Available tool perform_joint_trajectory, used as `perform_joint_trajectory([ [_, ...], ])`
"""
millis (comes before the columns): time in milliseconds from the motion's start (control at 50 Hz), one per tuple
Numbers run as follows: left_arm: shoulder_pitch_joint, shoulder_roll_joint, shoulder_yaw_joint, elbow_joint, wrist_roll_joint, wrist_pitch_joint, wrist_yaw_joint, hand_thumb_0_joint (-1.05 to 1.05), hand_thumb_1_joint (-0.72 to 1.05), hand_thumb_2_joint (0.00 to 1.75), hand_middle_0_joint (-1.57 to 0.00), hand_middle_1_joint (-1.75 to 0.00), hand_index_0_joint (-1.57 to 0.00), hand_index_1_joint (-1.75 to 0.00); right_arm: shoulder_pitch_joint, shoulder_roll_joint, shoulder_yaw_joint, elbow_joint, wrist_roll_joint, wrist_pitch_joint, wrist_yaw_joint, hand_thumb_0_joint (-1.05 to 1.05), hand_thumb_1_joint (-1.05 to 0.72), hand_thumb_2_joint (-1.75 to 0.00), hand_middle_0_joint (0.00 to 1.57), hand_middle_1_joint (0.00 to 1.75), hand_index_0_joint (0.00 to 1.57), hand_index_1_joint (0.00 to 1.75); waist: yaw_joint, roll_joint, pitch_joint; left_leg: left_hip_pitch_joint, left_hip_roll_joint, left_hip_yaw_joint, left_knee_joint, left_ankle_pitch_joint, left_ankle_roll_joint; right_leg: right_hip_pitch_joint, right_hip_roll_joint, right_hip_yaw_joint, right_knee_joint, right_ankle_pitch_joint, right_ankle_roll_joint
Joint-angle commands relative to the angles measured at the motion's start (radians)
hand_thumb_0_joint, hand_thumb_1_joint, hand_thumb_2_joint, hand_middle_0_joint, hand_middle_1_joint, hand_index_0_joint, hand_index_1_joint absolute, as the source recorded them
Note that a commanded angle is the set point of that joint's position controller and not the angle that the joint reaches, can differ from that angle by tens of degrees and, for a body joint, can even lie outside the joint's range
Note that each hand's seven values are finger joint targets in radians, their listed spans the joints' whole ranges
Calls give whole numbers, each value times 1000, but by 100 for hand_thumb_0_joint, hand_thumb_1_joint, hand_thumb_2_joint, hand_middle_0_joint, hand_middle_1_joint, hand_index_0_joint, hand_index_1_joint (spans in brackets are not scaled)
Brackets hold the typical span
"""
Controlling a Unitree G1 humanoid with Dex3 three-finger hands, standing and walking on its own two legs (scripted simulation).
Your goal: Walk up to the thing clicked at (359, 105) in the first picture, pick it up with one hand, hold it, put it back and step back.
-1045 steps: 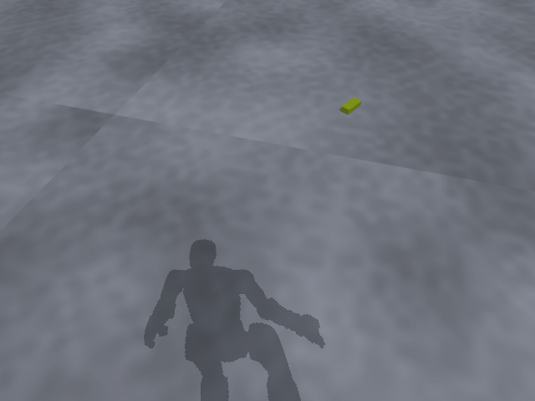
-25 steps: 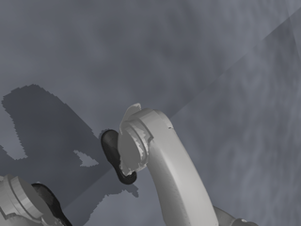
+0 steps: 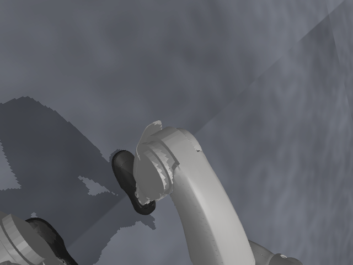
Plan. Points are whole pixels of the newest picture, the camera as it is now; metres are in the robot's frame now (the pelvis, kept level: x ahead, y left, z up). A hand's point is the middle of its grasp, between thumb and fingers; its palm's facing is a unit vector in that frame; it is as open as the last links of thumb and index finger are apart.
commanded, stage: rest palm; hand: left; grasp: from above
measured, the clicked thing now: out of the picture +0.49 +0.36 -0.31
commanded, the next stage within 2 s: close in 1.56 s
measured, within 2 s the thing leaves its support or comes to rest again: neither
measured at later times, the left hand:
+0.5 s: hand out of the picture +0.48 +0.33 -0.28, palm faces -0.05 -0.44 -0.89, open 13.3 cm
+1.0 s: hand out of the picture +0.48 +0.33 -0.28, palm faces -0.05 -0.44 -0.90, open 11.9 cm
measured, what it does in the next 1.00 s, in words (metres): stands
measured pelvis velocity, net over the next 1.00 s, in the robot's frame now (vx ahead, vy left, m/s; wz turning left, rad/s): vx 0.00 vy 0.00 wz -0.02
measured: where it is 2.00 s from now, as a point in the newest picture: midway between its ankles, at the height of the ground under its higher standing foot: (102, 225)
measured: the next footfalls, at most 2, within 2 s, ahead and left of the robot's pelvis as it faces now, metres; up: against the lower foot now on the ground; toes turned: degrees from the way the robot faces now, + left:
none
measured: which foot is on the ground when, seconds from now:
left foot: down 0.00-1.00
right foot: down 0.00-1.00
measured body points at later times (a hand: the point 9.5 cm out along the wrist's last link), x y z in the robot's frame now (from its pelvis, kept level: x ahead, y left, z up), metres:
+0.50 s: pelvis +0.00 +0.00 +0.00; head +0.34 +0.11 +0.27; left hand +0.48 +0.34 -0.23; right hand -0.01 -0.24 -0.04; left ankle +0.05 +0.13 -0.30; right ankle +0.13 -0.11 -0.30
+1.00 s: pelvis +0.00 +0.00 +0.00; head +0.34 +0.11 +0.27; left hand +0.48 +0.35 -0.23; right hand -0.01 -0.24 -0.03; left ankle +0.05 +0.13 -0.30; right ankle +0.13 -0.11 -0.30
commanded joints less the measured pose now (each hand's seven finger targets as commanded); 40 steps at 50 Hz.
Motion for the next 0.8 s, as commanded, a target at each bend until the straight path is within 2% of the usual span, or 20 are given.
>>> perform_joint_trajectory([
  [0,-238,148,-43,-111,15,-5,41,0,-52,94,-8,-104,-9,-104,260,-361,-74,57,0,6,3,0,-91,-91,20,30,20,30,-98,596,-692,488,22,61,-249,299,6,487,69,-67,-156,276,-20],
  [40,-236,148,-50,-114,8,-8,38,0,-53,96,-10,-102,-9,-103,262,-364,-70,60,1,6,1,0,-91,-91,20,30,20,30,-104,585,-693,465,20,67,-246,290,10,512,72,-62,-161,277,-16],
  [60,-239,167,-38,-111,15,-12,45,0,-53,95,-10,-102,-9,-103,260,-367,-72,68,6,5,-1,0,-91,-91,20,30,20,30,-93,592,-702,483,28,57,-253,298,5,501,71,-68,-156,279,-18],
  [100,-231,169,-45,-115,21,-13,44,0,-48,95,-12,-103,-12,-103,260,-361,-67,53,1,7,0,0,-91,-91,20,30,20,30,-94,594,-710,469,24,69,-247,316,9,536,72,-63,-159,296,-19],
  [140,-234,173,-42,-109,26,-11,48,0,-48,94,-12,-103,-12,-103,254,-361,-68,60,4,6,-2,0,-91,-91,20,30,20,30,-92,600,-696,479,27,59,-244,305,6,497,71,-69,-157,285,-20],
  [200,-222,173,-43,-99,20,-16,49,0,-45,92,-14,-104,-14,-103,254,-361,-66,59,-3,8,-3,0,-92,-91,20,30,20,30,-102,597,-674,468,25,56,-256,282,6,503,72,-71,-157,269,-21],
  [220,-227,160,-42,-108,18,-18,51,0,-44,91,-14,-103,-15,-102,260,-362,-66,46,1,10,0,0,-91,-91,20,30,20,30,-101,599,-687,488,30,56,-247,308,4,505,73,-73,-158,282,-22],
  [280,-228,161,-45,-112,1,-20,47,0,-43,88,-13,-103,-15,-101,259,-374,-66,54,-5,3,0,0,-91,-91,20,30,20,30,-112,601,-674,488,25,54,-253,301,3,504,73,-73,-149,282,-21],
  [320,-215,146,-52,-110,-1,-17,43,0,-41,89,-16,-100,-17,-99,260,-375,-66,49,1,3,3,0,-91,-91,20,30,20,30,-112,590,-672,479,23,55,-242,299,6,497,74,-73,-153,278,-20],
  [380,-215,167,-45,-87,-6,-20,53,0,-36,89,-20,-102,-21,-101,267,-381,-62,54,0,3,0,0,-92,-91,20,30,20,30,-111,577,-679,454,25,57,-247,289,8,530,77,-72,-158,280,-17],
  [400,-223,167,-39,-98,1,-20,52,0,-35,87,-18,-103,-21,-101,268,-370,-62,50,0,4,2,0,-91,-91,20,30,20,30,-109,585,-676,473,25,51,-251,298,4,514,73,-73,-154,283,-19],
  [460,-212,158,-49,-88,-10,-19,49,0,-33,89,-21,-103,-22,-101,260,-375,-59,47,0,3,-1,0,-91,-91,20,30,20,30,-112,585,-680,470,27,59,-239,299,6,516,81,-73,-159,284,-17],
  [500,-214,159,-48,-98,-7,-22,52,0,-32,88,-22,-102,-24,-100,267,-376,-57,42,1,4,0,0,-92,-91,20,30,20,30,-109,593,-684,488,27,57,-238,321,3,517,78,-74,-153,300,-19],
  [540,-212,176,-48,-89,-3,-21,51,0,-29,88,-23,-103,-25,-100,258,-378,-59,52,0,3,-4,0,-91,-91,20,30,20,30,-108,591,-671,467,24,59,-240,290,7,513,79,-73,-162,279,-17],
  [600,-218,159,-52,-109,-5,-23,49,0,-26,88,-25,-102,-27,-100,264,-373,-57,44,-1,4,-1,0,-92,-91,20,30,20,30,-112,590,-681,476,26,54,-240,317,4,522,77,-76,-151,296,-20],
  [620,-219,165,-47,-104,-6,-23,50,0,-27,88,-25,-102,-27,-100,256,-378,-57,46,1,2,-1,0,-92,-91,20,30,20,30,-105,596,-669,482,29,46,-241,308,2,492,75,-80,-147,286,-21],
  [660,-203,167,-50,-91,-7,-21,45,0,-25,86,-25,-101,-28,-99,264,-383,-61,46,3,4,-3,0,-91,-91,20,30,20,30,-114,588,-663,478,27,44,-248,286,3,498,79,-81,-153,272,-19],
  [720,-221,144,-50,-111,-8,-21,50,0,-22,84,-28,-100,-31,-97,268,-379,-60,34,6,3,1,0,-91,-91,20,30,20,30,-114,597,-672,504,29,44,-240,324,0,499,75,-82,-149,296,-21],
  [780,-211,165,-51,-83,-1,-24,52,0,-20,83,-30,-100,-32,-97,271,-383,-62,48,4,6,-4,0,-91,-91,20,30,20,30,-115,608,-657,491,31,43,-252,298,1,500,79,-84,-152,282,-22],
])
